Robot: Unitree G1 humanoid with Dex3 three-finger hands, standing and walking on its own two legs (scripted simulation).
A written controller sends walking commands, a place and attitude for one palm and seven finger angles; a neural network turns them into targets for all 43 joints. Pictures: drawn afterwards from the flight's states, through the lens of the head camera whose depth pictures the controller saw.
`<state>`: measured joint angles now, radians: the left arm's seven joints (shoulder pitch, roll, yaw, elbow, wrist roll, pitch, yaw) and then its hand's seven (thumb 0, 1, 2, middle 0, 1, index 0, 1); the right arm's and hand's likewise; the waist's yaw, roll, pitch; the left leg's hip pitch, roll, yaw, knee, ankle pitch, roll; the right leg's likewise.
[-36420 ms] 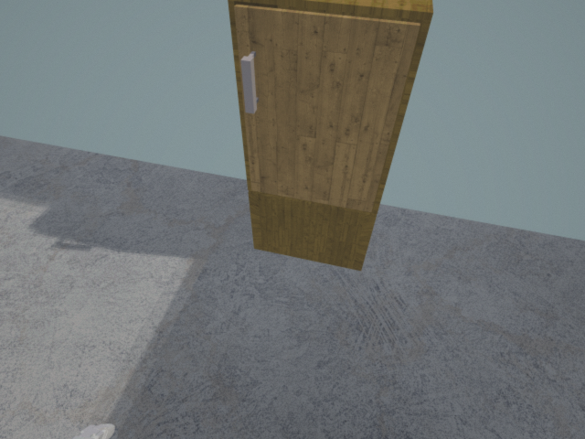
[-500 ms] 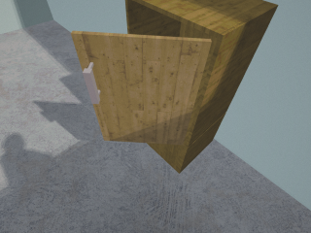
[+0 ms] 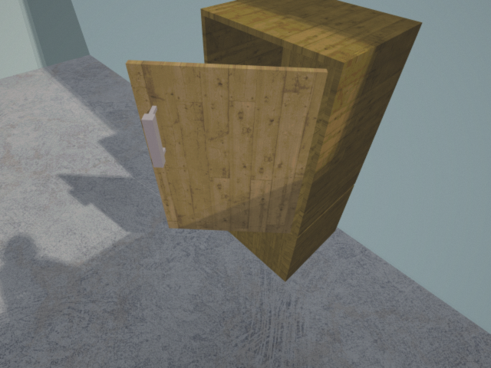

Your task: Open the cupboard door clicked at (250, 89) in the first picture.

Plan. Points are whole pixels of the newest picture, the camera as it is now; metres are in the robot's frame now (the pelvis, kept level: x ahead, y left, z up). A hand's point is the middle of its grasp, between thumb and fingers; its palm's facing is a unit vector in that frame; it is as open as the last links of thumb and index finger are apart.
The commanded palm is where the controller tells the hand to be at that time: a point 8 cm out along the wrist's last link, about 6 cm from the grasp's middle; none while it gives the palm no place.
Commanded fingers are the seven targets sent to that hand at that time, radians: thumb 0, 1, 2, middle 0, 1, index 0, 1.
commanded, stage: look again from close up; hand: left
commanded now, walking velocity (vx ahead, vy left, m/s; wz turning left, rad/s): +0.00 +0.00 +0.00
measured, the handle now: (156, 136) +0.62 +0.26 +0.03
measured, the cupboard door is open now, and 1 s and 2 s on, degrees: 43 43 43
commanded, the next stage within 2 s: shuffle to correct the standing spot in 0.12 s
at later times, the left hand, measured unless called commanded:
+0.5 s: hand out of the picture -0.02 +0.17 -0.19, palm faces +0.09 -0.99 -0.13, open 7.4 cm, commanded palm none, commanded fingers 0.00 0.90 0.90 -0.20 -0.30 -0.20 -0.30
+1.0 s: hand out of the picture +0.14 +0.21 -0.18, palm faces +0.05 -0.98 -0.21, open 7.2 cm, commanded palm none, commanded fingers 0.00 0.90 0.90 -0.20 -0.30 -0.20 -0.30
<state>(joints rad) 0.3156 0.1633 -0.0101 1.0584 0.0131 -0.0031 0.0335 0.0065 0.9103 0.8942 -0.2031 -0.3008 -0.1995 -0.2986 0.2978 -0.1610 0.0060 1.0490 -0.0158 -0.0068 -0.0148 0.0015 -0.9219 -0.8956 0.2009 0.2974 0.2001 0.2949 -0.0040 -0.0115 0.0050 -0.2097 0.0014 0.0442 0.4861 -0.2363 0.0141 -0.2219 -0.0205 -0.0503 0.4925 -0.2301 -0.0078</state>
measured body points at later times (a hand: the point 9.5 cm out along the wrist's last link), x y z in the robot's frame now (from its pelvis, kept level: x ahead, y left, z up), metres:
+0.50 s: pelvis +0.02 +0.02 -0.01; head +0.01 +0.04 +0.44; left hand -0.03 +0.23 -0.18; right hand -0.01 -0.20 -0.16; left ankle +0.02 +0.11 -0.74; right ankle +0.02 -0.11 -0.74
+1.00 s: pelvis +0.09 +0.03 +0.00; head +0.10 +0.04 +0.44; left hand +0.14 +0.26 -0.16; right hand +0.06 -0.17 -0.16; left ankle +0.04 +0.11 -0.74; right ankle +0.10 -0.08 -0.74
